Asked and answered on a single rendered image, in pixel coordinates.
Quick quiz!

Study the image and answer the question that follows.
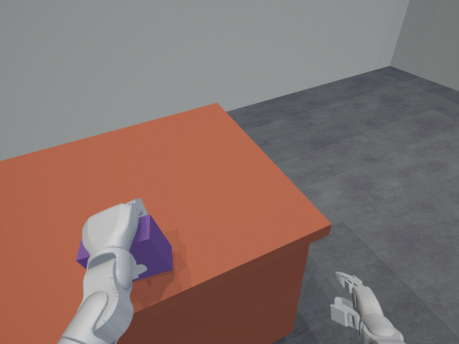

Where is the left robot hand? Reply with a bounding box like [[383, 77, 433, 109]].
[[82, 198, 148, 280]]

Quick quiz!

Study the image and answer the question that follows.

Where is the sponge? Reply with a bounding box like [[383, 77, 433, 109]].
[[76, 214, 173, 282]]

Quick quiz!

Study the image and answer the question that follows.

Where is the right robot forearm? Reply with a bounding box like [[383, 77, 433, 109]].
[[359, 313, 406, 344]]

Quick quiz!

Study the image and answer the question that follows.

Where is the table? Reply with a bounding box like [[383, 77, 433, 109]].
[[0, 103, 331, 344]]

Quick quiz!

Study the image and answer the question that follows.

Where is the left robot forearm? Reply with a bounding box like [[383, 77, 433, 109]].
[[57, 247, 133, 344]]

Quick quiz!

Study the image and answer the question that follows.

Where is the right robot hand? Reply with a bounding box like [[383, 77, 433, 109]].
[[330, 272, 384, 334]]

